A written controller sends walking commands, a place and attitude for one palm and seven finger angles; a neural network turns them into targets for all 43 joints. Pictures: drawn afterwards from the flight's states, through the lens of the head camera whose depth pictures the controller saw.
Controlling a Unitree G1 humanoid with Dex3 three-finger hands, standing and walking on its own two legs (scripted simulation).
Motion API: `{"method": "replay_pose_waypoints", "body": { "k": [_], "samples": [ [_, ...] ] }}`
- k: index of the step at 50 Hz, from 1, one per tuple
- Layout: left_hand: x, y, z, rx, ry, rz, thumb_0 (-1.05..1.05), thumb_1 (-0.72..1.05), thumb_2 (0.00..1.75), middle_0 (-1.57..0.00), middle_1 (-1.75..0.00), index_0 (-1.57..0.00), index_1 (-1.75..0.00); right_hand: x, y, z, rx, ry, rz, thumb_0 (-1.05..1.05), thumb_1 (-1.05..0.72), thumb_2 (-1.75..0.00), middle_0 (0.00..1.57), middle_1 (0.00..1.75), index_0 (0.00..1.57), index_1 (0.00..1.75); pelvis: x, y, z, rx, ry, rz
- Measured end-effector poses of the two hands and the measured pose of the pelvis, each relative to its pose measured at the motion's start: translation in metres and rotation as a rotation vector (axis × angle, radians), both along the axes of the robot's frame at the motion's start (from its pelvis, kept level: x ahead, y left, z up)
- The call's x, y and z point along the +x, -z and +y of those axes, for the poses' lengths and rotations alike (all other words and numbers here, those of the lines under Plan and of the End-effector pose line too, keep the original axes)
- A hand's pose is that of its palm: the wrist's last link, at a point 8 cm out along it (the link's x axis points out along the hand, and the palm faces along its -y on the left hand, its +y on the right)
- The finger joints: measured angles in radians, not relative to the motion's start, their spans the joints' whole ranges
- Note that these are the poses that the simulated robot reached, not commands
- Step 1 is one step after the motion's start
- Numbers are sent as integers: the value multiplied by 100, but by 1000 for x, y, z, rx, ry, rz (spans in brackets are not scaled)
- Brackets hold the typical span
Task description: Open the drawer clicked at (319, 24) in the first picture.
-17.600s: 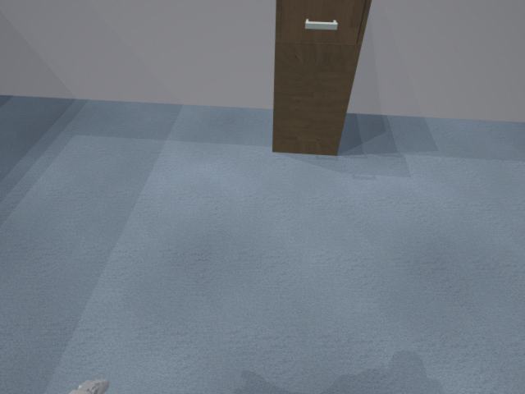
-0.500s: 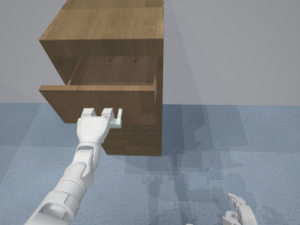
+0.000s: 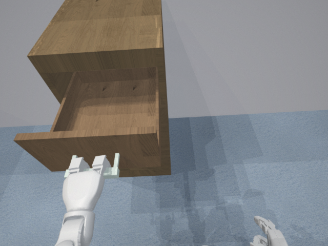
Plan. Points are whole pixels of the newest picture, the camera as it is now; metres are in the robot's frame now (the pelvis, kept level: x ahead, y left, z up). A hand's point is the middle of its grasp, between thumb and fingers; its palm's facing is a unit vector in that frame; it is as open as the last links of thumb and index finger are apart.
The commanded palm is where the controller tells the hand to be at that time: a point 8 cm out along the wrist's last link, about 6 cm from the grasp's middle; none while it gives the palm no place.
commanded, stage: pull the drawer open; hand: left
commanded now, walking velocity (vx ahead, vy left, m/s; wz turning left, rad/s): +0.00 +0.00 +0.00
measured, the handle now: (94, 166) +0.31 +0.21 +0.00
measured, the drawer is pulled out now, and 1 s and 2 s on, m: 0.24 0.30 0.30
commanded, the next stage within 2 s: open the thumb to release the handle in 0.50 s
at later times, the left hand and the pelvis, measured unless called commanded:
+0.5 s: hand (89, 217) +0.19 +0.19 -0.02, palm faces +0.02 -0.13 -0.99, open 6.0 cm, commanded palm +0.13 +0.20 +0.03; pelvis +0.01 +0.00 -0.02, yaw -1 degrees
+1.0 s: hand (88, 212) +0.20 +0.20 -0.02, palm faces +0.02 -0.08 -1.00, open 10.0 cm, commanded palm +0.18 +0.20 +0.03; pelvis -0.02 -0.01 -0.01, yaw +1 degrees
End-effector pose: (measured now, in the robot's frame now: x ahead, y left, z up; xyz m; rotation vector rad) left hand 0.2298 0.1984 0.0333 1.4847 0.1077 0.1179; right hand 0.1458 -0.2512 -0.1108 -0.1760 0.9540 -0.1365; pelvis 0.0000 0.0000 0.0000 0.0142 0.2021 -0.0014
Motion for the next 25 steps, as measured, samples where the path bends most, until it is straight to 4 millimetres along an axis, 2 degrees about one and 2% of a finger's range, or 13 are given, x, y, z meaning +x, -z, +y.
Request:
{"method": "replay_pose_waypoints", "body": {
  "k": [7,12,18,25],
  "samples": [
    [-32,-1,-2,-24,-8,2,3,72,79,-26,-133,-38,-130,60,-19,28,46,-107,-166,1,-91,-90,19,30,20,30,2,3,-2,0,-5,-16],
    [-57,-1,-4,-38,-12,1,3,72,79,-26,-133,-39,-129,84,-29,46,77,-179,-239,1,-91,-90,19,30,20,30,2,6,-4,0,-9,-24],
    [-58,-1,-4,-48,-3,-7,3,73,78,-23,-129,-37,-127,86,-28,53,101,-208,-253,1,-91,-90,20,30,20,30,3,11,-6,1,2,-17],
    [-59,-1,-2,-51,17,-6,3,73,77,-23,-128,-36,-125,61,-10,39,86,-168,-172,1,-91,-90,20,30,20,30,6,16,-4,1,17,3]
  ]
}}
